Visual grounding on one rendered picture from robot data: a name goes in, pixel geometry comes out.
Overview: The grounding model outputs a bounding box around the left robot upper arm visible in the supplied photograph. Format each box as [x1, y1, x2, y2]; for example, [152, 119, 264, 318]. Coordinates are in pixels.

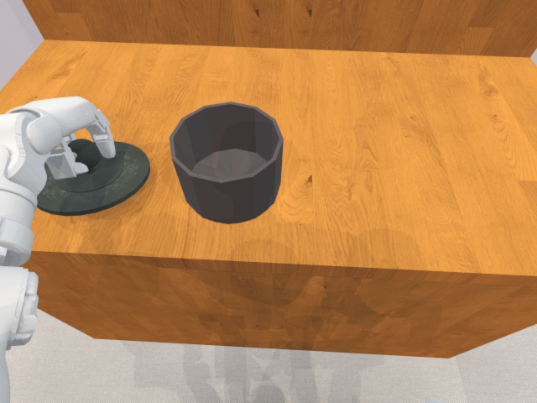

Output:
[0, 266, 39, 403]

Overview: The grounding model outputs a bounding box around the lid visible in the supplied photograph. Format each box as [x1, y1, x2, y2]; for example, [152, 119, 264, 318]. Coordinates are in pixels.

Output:
[37, 141, 150, 216]

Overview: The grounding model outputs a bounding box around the pot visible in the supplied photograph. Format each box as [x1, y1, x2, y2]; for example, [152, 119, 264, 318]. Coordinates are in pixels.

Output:
[169, 102, 284, 224]

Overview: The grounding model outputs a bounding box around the table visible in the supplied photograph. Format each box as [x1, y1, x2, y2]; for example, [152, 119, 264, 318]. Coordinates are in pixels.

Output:
[0, 0, 537, 359]

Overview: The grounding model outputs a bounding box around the knob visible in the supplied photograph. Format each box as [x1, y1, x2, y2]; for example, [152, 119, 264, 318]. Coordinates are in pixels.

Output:
[68, 139, 101, 170]

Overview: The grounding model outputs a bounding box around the robot left forearm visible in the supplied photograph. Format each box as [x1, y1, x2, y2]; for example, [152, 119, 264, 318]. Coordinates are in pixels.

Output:
[0, 106, 62, 267]

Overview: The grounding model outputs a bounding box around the robot left hand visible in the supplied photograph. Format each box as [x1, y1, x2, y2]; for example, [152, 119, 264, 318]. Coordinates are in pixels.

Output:
[24, 97, 116, 180]

